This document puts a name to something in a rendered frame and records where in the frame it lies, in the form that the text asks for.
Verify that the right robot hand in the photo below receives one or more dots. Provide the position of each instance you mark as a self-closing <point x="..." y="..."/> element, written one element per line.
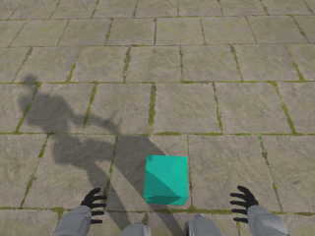
<point x="249" y="202"/>

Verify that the left robot thigh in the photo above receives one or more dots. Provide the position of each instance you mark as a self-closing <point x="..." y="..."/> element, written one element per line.
<point x="137" y="229"/>

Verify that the carton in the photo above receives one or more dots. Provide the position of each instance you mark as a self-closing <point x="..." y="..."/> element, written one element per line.
<point x="166" y="180"/>

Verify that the left robot forearm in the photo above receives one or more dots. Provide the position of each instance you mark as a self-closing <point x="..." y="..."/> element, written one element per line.
<point x="75" y="223"/>

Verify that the left robot hand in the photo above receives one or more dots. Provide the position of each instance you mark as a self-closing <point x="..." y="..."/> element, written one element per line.
<point x="88" y="202"/>

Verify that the robot left shin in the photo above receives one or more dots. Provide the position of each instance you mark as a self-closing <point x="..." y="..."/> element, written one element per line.
<point x="139" y="222"/>

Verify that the right robot forearm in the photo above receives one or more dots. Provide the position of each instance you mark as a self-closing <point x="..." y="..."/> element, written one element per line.
<point x="264" y="223"/>

